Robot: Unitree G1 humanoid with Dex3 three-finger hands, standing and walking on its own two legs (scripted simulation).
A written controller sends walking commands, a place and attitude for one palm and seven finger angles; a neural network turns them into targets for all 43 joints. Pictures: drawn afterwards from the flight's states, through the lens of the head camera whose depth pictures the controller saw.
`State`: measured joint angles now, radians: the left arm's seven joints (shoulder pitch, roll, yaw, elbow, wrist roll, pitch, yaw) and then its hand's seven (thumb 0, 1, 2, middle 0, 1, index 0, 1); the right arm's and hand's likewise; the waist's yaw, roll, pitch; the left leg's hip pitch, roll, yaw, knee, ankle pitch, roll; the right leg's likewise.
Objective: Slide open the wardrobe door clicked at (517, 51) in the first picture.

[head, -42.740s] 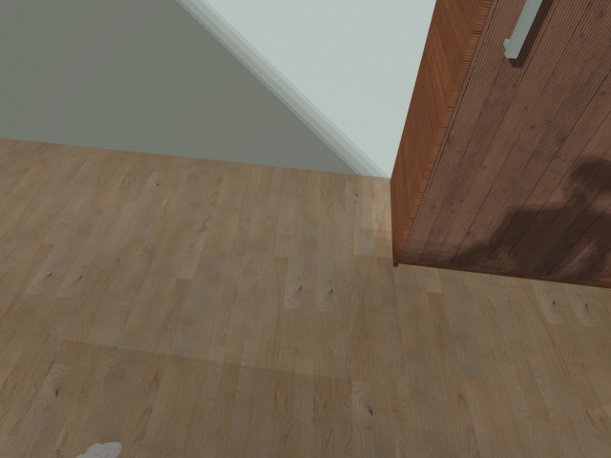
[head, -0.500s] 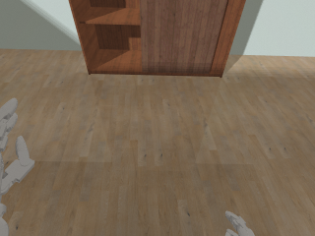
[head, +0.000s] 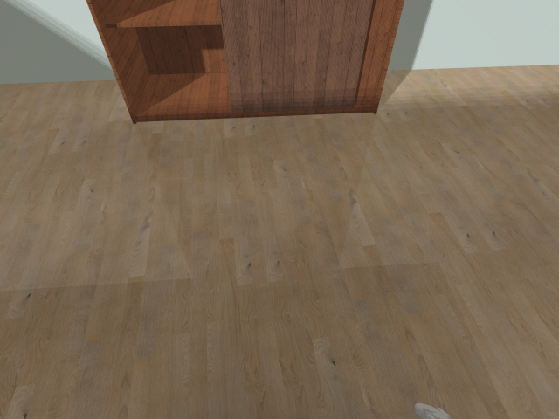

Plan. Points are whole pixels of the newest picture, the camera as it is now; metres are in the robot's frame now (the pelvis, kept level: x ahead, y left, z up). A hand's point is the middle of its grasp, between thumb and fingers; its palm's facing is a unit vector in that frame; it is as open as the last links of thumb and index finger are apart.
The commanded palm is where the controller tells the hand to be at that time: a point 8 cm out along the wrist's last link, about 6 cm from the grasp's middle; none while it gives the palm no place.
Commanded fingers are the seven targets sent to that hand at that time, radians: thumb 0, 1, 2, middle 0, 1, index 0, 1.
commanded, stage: let the arm hang, fingers relaxed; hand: left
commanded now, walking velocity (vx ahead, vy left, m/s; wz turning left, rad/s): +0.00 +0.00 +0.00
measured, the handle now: out of the picture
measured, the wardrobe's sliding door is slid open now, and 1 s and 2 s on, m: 0.60 0.60 0.60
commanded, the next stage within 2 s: look to check the result in 0.82 s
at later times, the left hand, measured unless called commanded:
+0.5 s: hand out of the picture +0.03 +0.18 -0.15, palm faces -0.02 -0.99 -0.17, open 7.4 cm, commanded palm none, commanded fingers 0.00 0.90 0.90 -0.20 -0.30 -0.20 -0.30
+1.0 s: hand out of the picture +0.03 +0.18 -0.16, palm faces -0.02 -0.99 -0.14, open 7.4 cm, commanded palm none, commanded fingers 0.00 0.90 0.90 -0.20 -0.30 -0.20 -0.30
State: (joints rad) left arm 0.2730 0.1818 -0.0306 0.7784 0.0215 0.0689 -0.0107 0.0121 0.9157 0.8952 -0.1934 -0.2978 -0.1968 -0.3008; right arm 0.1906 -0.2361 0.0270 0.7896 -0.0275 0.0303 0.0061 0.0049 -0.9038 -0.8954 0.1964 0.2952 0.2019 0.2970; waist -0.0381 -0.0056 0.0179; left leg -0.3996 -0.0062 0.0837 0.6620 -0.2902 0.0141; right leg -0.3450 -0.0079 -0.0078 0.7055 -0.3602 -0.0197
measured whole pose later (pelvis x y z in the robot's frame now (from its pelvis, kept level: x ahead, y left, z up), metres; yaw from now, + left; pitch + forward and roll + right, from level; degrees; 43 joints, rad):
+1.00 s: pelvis +0.04 +0.02 +0.03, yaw -1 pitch +0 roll +0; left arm 0.28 0.14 -0.02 1.15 0.01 -0.01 0.02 0.01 0.91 0.90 -0.20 -0.30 -0.20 -0.30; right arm 0.27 -0.14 0.01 1.15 -0.01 -0.01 -0.03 0.00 -0.91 -0.90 0.20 0.30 0.20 0.30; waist 0.00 -0.02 0.03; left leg -0.20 -0.02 0.09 0.39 -0.19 0.05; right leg -0.13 -0.01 0.02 0.39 -0.25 0.01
